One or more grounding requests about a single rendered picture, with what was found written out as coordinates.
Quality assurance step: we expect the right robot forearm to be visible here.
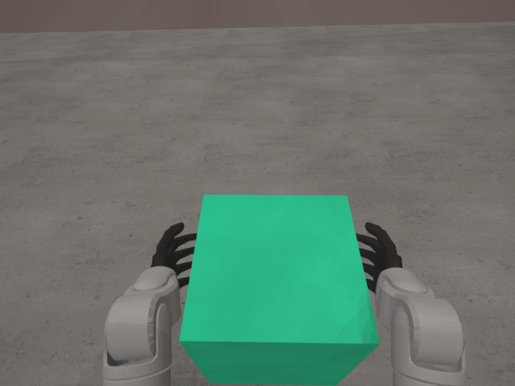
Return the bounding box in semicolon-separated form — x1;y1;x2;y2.
375;268;467;386

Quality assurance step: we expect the left robot forearm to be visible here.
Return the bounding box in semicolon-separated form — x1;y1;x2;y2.
102;266;181;386

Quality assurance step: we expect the left robot hand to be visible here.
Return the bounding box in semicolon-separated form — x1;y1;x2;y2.
151;222;197;288

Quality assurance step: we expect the carton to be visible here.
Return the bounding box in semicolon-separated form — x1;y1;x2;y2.
179;195;380;385

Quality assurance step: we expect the right robot hand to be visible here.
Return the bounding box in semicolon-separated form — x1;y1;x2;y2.
356;222;402;293

